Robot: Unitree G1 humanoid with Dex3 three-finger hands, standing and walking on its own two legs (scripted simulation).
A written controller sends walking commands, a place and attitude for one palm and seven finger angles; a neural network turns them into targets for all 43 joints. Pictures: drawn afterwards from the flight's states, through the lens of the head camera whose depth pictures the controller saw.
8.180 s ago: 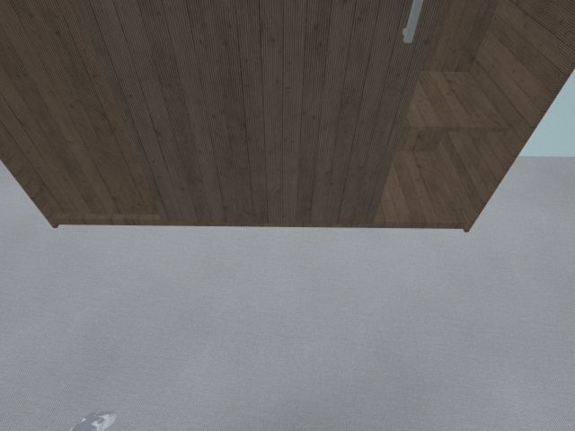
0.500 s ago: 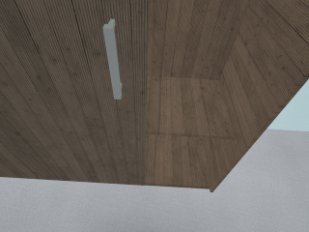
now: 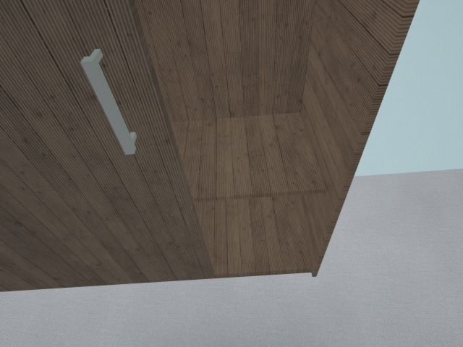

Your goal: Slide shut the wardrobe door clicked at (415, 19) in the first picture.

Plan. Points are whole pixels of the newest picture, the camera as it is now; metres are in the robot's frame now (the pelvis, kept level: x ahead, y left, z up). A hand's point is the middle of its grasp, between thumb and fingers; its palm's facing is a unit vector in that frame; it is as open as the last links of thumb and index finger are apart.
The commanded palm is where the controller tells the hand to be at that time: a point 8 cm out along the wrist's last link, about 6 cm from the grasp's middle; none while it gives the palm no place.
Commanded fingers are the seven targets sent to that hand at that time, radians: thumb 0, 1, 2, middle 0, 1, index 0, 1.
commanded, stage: come to a stop and stand still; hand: left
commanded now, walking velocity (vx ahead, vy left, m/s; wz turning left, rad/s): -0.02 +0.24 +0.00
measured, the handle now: (115, 106) +0.49 +0.25 +0.19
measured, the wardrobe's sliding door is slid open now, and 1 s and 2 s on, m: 0.43 0.43 0.43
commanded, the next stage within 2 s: look again from close up in 0.78 s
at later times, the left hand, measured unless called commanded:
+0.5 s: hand out of the picture -0.06 +0.26 -0.19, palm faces +0.12 -0.97 -0.23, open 7.3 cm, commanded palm none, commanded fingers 0.00 0.90 0.90 -0.20 -0.30 -0.20 -0.30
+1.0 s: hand out of the picture -0.02 +0.25 -0.18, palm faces +0.01 -0.98 -0.21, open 7.3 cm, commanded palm none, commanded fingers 0.00 0.90 0.90 -0.20 -0.30 -0.20 -0.30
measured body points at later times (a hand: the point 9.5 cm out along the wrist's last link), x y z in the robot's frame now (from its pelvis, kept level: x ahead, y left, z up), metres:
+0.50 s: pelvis -0.03 +0.07 -0.01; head -0.03 +0.08 +0.44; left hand -0.07 +0.31 -0.17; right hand +0.05 -0.15 -0.16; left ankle -0.04 +0.19 -0.75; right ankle -0.04 -0.06 -0.73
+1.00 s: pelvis -0.03 +0.08 -0.01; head -0.01 +0.07 +0.44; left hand -0.02 +0.30 -0.17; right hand -0.04 -0.14 -0.17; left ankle -0.03 +0.19 -0.75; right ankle -0.05 -0.02 -0.75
